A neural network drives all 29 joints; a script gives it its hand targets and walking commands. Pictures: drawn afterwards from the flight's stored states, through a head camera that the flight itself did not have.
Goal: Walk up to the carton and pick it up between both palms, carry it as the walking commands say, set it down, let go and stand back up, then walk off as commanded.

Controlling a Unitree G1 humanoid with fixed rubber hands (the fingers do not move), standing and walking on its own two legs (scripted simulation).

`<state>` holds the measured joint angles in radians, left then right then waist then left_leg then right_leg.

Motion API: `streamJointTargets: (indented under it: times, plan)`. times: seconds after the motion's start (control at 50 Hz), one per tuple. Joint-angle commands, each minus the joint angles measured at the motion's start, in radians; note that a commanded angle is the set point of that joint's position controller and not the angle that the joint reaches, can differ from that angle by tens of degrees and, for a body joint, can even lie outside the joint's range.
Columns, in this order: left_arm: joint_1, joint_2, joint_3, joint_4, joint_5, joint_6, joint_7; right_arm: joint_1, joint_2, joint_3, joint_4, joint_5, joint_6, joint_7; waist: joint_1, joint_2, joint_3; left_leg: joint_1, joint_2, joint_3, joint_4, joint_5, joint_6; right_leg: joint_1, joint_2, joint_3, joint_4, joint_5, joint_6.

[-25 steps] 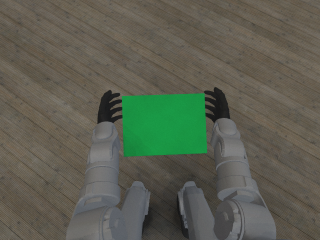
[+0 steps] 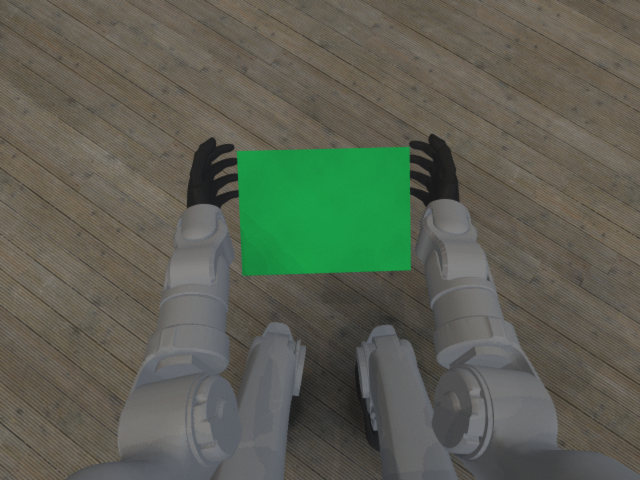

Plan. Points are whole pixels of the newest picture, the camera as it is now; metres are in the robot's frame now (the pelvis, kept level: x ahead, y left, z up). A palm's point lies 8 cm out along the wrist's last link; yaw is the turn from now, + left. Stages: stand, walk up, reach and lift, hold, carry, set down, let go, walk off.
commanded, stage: set down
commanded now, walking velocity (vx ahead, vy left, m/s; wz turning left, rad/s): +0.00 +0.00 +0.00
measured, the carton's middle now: (322, 211) +0.45 +0.02 -0.17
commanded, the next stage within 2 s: none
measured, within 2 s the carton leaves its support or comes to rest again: neither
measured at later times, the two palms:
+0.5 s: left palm (224, 213) +0.44 +0.16 -0.17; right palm (420, 208) +0.46 -0.13 -0.17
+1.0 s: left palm (237, 214) +0.47 +0.16 -0.26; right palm (407, 212) +0.48 -0.13 -0.26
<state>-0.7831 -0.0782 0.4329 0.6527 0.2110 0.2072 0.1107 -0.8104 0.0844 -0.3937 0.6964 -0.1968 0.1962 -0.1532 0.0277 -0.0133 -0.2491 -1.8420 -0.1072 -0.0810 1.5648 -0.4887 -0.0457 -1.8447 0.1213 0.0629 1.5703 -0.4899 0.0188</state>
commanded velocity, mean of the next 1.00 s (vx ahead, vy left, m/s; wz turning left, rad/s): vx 0.00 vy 0.00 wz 0.00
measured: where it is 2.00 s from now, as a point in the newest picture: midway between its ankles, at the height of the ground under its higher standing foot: (324, 416)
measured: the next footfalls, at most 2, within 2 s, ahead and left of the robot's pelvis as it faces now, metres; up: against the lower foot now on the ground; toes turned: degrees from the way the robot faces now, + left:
none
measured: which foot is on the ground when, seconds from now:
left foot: down 0.00-1.00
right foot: down 0.00-1.00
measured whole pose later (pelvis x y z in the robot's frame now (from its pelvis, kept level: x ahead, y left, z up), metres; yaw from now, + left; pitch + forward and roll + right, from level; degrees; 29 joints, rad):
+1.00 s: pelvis -0.03 +0.01 -0.14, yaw +0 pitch +45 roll +0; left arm -1.12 0.05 0.40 0.79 0.12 0.19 0.16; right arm -1.14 -0.06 -0.38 0.82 -0.13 0.19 -0.16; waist 0.02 0.00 -0.01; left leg -2.28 -0.16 -0.06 2.01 -0.52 -0.07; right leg -2.28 0.16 0.06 2.02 -0.53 0.07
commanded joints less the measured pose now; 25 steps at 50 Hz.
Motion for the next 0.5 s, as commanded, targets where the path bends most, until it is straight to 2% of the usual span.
streamJointTargets:
  times: [0.0, 0.48]
  plan:
    - [-0.542, -0.847, -0.518, 0.056, -0.092, -0.012, -0.263, -0.536, 0.883, 0.504, 0.053, 0.088, -0.011, 0.258, 0.010, -0.015, -0.827, 0.422, -0.058, 0.094, -0.105, 0.222, 0.007, 0.485, 0.051, -0.062, -0.124, 0.218, 0.016]
    - [-0.771, -0.810, -0.487, 0.093, -0.115, -0.012, -0.237, -0.753, 0.836, 0.457, 0.103, 0.105, -0.002, 0.260, 0.001, 0.002, -0.848, 0.266, -0.065, 0.124, 0.095, 0.155, 0.007, 0.265, 0.056, -0.101, 0.096, 0.135, 0.010]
